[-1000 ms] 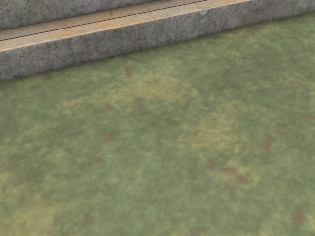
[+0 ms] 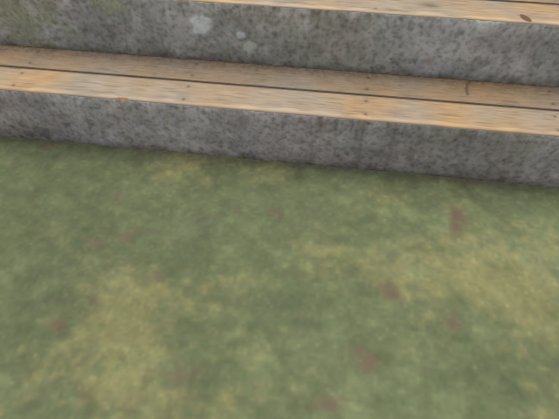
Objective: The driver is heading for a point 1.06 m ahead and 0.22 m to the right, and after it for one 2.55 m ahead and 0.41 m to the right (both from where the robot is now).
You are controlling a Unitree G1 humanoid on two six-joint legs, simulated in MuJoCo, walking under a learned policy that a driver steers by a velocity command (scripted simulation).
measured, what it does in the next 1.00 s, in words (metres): walks ahead, turning right: left foot, then right foot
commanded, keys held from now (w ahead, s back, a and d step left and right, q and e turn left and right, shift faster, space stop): w+e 0.84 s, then w+q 0.16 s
